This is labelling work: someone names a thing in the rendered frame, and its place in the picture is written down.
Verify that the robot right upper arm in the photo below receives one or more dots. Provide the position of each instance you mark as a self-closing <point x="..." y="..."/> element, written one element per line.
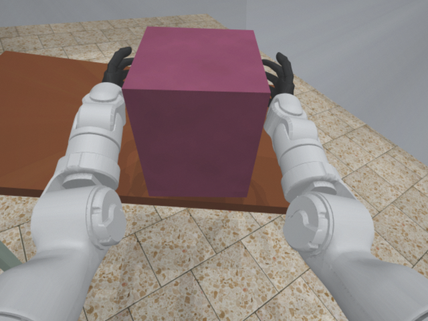
<point x="334" y="236"/>

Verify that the robot left forearm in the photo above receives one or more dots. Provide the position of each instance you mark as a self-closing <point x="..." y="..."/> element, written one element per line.
<point x="94" y="143"/>

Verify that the carton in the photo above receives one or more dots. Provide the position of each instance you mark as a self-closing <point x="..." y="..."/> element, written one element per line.
<point x="197" y="99"/>

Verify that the robot left hand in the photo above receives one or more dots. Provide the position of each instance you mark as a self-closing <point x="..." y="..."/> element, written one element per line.
<point x="115" y="73"/>

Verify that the robot right hand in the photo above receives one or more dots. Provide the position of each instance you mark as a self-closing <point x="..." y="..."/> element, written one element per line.
<point x="284" y="82"/>

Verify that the robot left upper arm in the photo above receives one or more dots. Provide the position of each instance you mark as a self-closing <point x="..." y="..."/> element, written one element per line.
<point x="72" y="229"/>

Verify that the robot right forearm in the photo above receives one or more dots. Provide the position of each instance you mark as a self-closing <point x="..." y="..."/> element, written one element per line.
<point x="299" y="152"/>

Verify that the table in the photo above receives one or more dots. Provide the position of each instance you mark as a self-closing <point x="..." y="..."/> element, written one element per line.
<point x="39" y="99"/>

